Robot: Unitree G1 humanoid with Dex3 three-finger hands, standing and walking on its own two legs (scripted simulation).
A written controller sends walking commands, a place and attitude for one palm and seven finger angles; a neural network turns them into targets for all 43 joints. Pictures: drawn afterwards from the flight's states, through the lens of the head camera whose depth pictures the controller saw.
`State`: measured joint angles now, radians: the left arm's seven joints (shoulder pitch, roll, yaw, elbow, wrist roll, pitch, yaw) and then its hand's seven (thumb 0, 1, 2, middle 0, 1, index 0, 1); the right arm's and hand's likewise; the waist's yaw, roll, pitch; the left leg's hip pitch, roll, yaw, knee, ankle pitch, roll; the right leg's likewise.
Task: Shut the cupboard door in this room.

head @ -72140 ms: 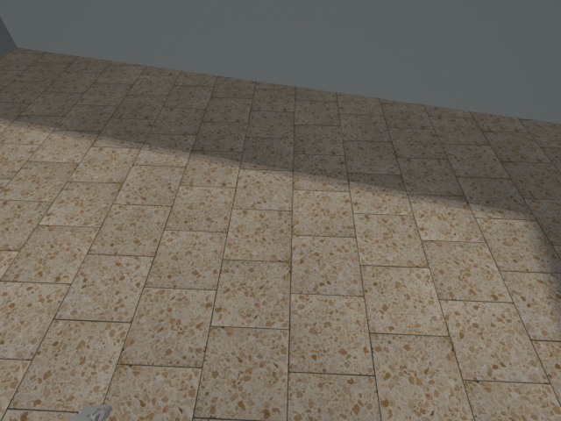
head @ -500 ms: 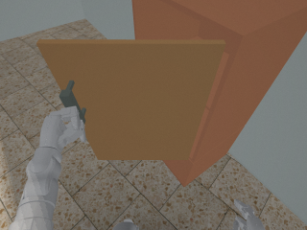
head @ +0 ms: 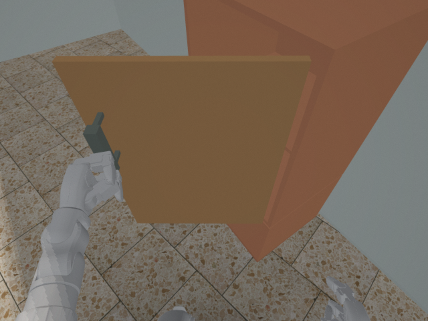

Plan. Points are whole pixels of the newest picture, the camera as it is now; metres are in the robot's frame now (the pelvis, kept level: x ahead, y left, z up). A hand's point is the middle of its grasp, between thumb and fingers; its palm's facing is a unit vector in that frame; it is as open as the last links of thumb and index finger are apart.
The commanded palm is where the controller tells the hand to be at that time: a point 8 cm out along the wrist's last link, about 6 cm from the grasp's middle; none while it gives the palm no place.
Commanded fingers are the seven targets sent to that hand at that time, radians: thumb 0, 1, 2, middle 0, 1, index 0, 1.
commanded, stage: push the door shut along its arc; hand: left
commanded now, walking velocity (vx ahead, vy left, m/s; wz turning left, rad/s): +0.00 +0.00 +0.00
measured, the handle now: (106, 144) +0.43 +0.25 +0.08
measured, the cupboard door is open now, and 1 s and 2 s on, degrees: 54 41 29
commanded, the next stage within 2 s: pull the fist back off the door in 1.80 s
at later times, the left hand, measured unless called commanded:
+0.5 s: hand (118, 157) +0.39 +0.21 +0.09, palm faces -0.10 -1.00 -0.02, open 3.1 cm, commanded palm +0.38 +0.25 +0.09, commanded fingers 0.00 0.90 0.90 -1.30 -1.50 -1.30 -1.50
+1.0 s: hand (139, 137) +0.45 +0.18 +0.09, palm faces -0.24 -0.97 -0.02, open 3.1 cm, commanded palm +0.45 +0.22 +0.09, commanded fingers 0.00 0.90 0.90 -1.30 -1.50 -1.30 -1.50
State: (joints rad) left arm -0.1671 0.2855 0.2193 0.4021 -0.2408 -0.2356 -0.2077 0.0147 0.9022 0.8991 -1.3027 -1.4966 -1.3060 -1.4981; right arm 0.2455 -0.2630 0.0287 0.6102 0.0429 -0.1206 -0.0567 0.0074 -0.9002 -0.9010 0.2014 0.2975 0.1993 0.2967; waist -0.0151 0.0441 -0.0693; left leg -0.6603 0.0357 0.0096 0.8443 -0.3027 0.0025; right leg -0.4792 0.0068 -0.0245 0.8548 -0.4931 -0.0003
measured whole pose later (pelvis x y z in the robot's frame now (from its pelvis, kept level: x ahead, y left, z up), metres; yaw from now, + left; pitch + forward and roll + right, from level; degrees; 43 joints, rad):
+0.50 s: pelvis +0.00 +0.01 -0.01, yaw +0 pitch +10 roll -2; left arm -0.49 0.40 0.28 0.77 -0.26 -0.27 -0.39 0.01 0.90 0.90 -1.32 -1.50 -1.31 -1.50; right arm 0.32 -0.30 0.02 0.64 0.05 -0.08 -0.06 0.01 -0.90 -0.90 0.20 0.30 0.20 0.30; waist -0.05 0.04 -0.08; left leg -0.75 0.04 0.00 0.89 -0.31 0.01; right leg -0.56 0.01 -0.03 0.89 -0.50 0.00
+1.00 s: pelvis -0.01 +0.02 -0.02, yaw -1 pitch +14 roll -3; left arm -0.82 0.45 0.23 1.05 -0.19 -0.29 -0.44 0.01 0.90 0.90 -1.30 -1.50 -1.30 -1.50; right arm 0.32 -0.29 0.03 0.66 0.03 -0.08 -0.04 0.00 -0.90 -0.90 0.20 0.30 0.20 0.30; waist -0.11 0.04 -0.08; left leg -0.89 0.04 0.00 0.98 -0.33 0.03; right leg -0.69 0.01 -0.03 0.96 -0.51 0.02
